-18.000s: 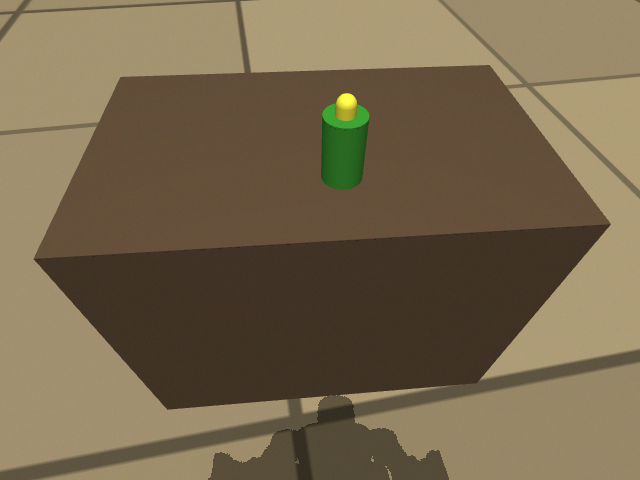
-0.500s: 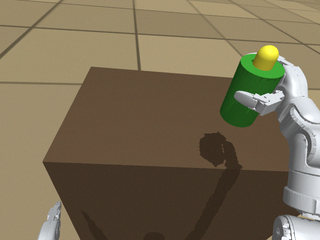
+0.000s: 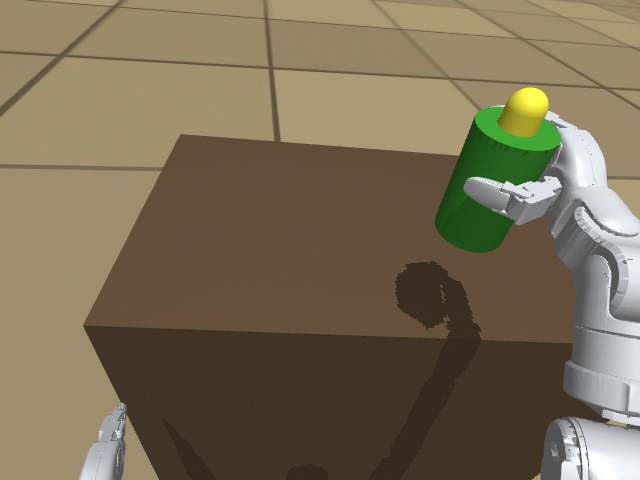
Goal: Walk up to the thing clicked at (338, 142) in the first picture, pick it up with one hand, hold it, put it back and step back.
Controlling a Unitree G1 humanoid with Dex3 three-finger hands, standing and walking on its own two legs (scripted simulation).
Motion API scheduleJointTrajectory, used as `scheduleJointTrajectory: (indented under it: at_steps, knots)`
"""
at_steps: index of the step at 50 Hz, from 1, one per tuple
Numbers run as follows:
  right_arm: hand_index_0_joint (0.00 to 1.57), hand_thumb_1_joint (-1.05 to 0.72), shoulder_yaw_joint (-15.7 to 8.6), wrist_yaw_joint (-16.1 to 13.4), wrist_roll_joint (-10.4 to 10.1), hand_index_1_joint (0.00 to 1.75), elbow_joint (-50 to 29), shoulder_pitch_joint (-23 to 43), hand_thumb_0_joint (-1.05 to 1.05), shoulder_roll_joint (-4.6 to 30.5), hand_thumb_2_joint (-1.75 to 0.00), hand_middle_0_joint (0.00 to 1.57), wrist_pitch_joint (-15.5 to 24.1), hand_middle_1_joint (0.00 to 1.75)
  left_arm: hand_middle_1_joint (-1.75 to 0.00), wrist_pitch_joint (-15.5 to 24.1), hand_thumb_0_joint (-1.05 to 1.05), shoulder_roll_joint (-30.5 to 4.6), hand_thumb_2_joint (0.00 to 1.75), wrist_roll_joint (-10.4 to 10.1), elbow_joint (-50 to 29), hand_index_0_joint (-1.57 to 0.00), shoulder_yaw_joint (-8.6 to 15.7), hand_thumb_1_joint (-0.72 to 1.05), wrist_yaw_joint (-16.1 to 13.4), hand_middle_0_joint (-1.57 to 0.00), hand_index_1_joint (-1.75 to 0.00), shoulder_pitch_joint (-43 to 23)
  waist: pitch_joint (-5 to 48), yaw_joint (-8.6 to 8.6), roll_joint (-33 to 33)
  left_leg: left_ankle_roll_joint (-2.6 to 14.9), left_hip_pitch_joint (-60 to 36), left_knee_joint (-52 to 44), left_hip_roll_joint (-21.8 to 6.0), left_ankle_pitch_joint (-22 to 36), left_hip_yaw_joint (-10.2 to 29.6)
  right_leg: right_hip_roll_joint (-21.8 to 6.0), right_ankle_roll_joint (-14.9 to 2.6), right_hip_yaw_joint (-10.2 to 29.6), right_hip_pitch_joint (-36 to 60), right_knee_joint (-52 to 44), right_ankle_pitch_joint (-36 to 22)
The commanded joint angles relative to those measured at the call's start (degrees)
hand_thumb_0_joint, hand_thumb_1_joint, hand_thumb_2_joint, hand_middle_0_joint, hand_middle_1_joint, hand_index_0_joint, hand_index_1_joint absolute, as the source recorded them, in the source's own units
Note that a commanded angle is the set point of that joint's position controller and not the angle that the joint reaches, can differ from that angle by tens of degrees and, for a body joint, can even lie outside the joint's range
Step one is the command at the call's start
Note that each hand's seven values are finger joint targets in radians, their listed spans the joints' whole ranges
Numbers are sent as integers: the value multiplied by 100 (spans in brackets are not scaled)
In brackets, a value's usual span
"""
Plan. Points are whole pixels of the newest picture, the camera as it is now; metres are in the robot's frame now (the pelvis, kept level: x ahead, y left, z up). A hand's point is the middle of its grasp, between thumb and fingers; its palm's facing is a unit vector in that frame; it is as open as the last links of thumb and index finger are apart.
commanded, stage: crouch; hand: right
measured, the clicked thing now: (496, 169) +0.35 -0.16 +0.28
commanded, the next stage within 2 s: lower in 1.14 s
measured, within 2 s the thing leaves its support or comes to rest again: neither
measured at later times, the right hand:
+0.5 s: hand (458, 189) +0.43 -0.17 +0.20, palm faces +0.11 +0.99 +0.00, open 11.0 cm
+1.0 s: hand (449, 199) +0.46 -0.18 +0.16, palm faces +0.08 +1.00 +0.00, open 11.0 cm
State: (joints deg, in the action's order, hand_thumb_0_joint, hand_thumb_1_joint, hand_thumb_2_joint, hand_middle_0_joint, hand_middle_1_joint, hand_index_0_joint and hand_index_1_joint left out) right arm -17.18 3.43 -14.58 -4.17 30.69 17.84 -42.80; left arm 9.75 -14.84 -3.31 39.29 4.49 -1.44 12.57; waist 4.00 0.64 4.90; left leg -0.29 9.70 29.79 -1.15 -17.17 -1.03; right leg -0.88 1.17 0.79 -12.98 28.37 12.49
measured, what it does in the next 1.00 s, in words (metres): stands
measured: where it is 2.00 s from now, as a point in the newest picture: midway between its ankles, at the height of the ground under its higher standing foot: outside the picture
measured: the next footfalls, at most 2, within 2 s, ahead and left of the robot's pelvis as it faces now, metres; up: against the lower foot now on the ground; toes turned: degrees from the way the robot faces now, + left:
none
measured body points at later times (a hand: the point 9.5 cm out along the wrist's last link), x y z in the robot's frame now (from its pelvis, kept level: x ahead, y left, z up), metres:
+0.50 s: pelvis +0.00 +0.00 +0.00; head -0.01 +0.02 +0.45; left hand +0.14 +0.27 -0.09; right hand +0.42 -0.22 +0.20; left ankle -0.01 +0.12 -0.74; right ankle +0.03 -0.13 -0.74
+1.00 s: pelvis +0.00 -0.01 +0.00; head +0.02 +0.00 +0.45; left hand +0.14 +0.26 -0.09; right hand +0.45 -0.23 +0.16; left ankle -0.01 +0.12 -0.74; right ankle +0.03 -0.13 -0.74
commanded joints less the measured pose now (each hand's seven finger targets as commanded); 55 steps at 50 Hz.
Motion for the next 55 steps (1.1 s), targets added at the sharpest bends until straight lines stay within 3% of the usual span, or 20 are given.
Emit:
scheduleJointTrajectory:
  at_steps: [1, 7, 8, 11, 12, 15, 18, 20, 22, 24, 25, 27, 29, 36, 41, 43, 44, 47, 48, 55]
  knots:
    - [133, -10, -347, -73, 15, 143, -516, 2441, 0, 1130, -129, 128, 540, 143, -4, 401, 0, -627, 5, 16, -1016, -4, 158, -54, -51, -4, -3, -742, 872, -70, -763, -44, 455, -649, 108, 1089, -176, 146, -269, -119, 708, -272, -678]
    - [133, -7, -219, -137, 200, 143, 184, 2855, 0, 1123, -129, 128, 1190, 143, -4, 541, 0, -537, 5, 86, -913, -4, 115, -54, -93, -4, -3, -622, 854, -177, -488, -16, 668, -603, 103, 853, -114, 119, -261, -130, 639, -306, -375]
    - [133, -8, -333, -160, 212, 143, 135, 3127, 0, 1309, -128, 128, 1361, 143, -4, 560, 0, -675, 4, 99, -917, -4, 281, -54, -132, -4, -3, -592, 876, -207, -538, -28, 678, -595, 86, 838, -78, 112, -264, -135, 636, -270, -353]
    - [134, -8, -203, -162, 282, 145, 393, 3305, 0, 1223, -131, 129, 1816, 145, -4, 631, 0, -512, 5, 118, -849, -4, 133, -55, -132, -4, -4, -503, 1141, -246, -379, -23, 690, -510, 83, 984, -21, 92, -255, -146, 708, -195, -469]
    - [135, -8, -329, -169, 256, 146, 713, 3199, 0, 1261, -132, 130, 1934, 146, -4, 672, 0, -548, 5, 107, -1010, -4, 135, -55, -162, -4, -3, -623, 1147, -193, -559, -20, 709, -481, 115, 966, -72, 52, -244, -122, 729, -165, -482]
    - [136, -7, -232, -190, 363, 148, 864, 3556, 0, 1330, -134, 130, 2349, 148, -4, 689, 0, -517, 6, 137, -853, -4, 127, -55, -177, -4, -4, -762, 1371, -177, -311, 3, 719, -383, 124, 1072, -61, 37, -217, -131, 706, -116, -596]
    - [134, -6, -290, -193, 389, 146, 1662, 3285, 0, 1306, -132, 128, 2629, 146, -4, 681, 0, -682, 6, 152, -849, -4, 255, -55, -231, -4, -4, -898, 1526, -165, -557, -17, 612, -340, 131, 1221, -61, 36, -231, -131, 642, -57, -738]
    - [133, -6, -347, -206, 454, 146, 1525, 3667, 0, 1523, -133, 128, 2902, 145, -4, 677, 0, -496, 6, 163, -1025, -4, 50, -56, -241, -4, -4, -958, 1639, -156, -446, -16, 592, -331, 120, 1247, -27, 49, -223, -156, 625, -24, -761]
    - [133, -4, -205, -154, 478, 145, 2158, 3316, 0, 1248, -132, 127, 3044, 145, -4, 642, 0, -443, 6, 169, -867, -4, 63, -56, -256, -4, -4, -744, 1615, -229, -621, -26, 618, -324, 148, 1317, -37, 34, -230, -164, 629, -34, -807]
    - [133, -6, -339, -130, 498, 145, 2406, 3333, 0, 1466, -132, 127, 3232, 145, -4, 628, 0, -585, 6, 174, -982, -4, 170, -56, -261, -5, -5, -710, 1690, -217, -641, -45, 531, -288, 144, 1523, -35, 52, -237, -183, 537, -9, -978]
    - [133, -6, -314, -121, 515, 145, 2240, 3401, 0, 1488, -133, 127, 3337, 145, -4, 615, 0, -449, 6, 173, -938, -4, 44, -56, -246, -5, -5, -767, 1690, -157, -478, -41, 556, -273, 139, 1572, -30, 55, -224, -199, 579, 2, -1046]
    - [133, -5, -323, -91, 526, 145, 2501, 3489, 0, 1510, -132, 127, 3493, 145, -4, 585, 0, -626, 6, 188, -979, -4, 229, -56, -254, -5, -4, -524, 1717, -279, -547, -41, 568, -264, 154, 1690, -27, 49, -240, -199, 552, 2, -1142]
    - [130, -3, -279, -70, 533, 143, 2517, 3615, 0, 1503, -131, 125, 3679, 143, -4, 580, 0, -466, 6, 167, -1205, -4, 65, -56, -221, -5, -5, -593, 1589, -276, -486, -31, 619, -320, 148, 1534, -8, 52, -240, -225, 530, -39, -976]
    - [132, -7, -202, 25, 541, 145, 2906, 3873, 0, 1499, -133, 126, 4190, 145, -4, 536, 0, -474, 6, 193, -1115, -4, 119, -56, -194, -5, -5, -276, 1736, -451, -336, -9, 835, -254, 202, 1623, -14, 1, -228, -192, 651, 27, -1099]
    - [131, -7, -213, 82, 572, 143, 3192, 4048, 0, 1642, -132, 125, 4447, 143, -4, 451, 0, -583, 6, 201, -1086, -4, 173, -56, -230, -5, -5, -441, 2031, -411, -250, -9, 833, -142, 197, 1910, 6, 2, -220, -179, 711, 164, -1478]
    - [130, -6, -195, 122, 569, 143, 3578, 3939, 0, 1528, -131, 125, 4526, 143, -4, 386, 0, -437, 6, 206, -1087, -4, -12, -56, -210, -4, -4, -461, 1949, -372, -365, -18, 765, -140, 194, 1954, 1, 20, -232, -184, 539, 190, -1470]
    - [130, -6, -238, 149, 555, 142, 3703, 3929, 0, 1589, -130, 125, 4563, 142, -4, 366, 0, -633, 5, 193, -1204, -4, 177, -56, -240, -4, -4, -562, 1954, -457, -513, -36, 781, -173, 187, 1908, 14, 32, -258, -190, 482, 171, -1327]
    - [130, -4, -283, 176, 562, 143, 3744, 4080, 0, 1716, -131, 125, 4749, 143, -4, 281, 0, -449, 5, 189, -1236, -4, -21, -55, -223, -4, -4, -498, 1882, -414, -321, -4, 860, -174, 199, 1618, 11, 27, -227, -202, 417, 120, -1050]
    - [130, -4, -275, 202, 560, 143, 3890, 4055, 0, 1724, -131, 124, 4780, 143, -4, 268, 0, -674, 5, 194, -1261, -4, 181, -55, -259, -4, -4, -490, 2020, -476, -327, 7, 954, -155, 226, 1628, -10, -11, -216, -165, 562, 124, -1140]
    - [130, -2, -331, 224, 574, 142, 3853, 4342, 0, 1919, -130, 124, 5093, 142, -4, 126, 0, -458, 5, 189, -1578, -4, -47, -55, -224, -4, -4, -387, 2032, -452, -230, 23, 891, -149, 226, 1571, 25, 12, -215, -208, 356, 162, -1008]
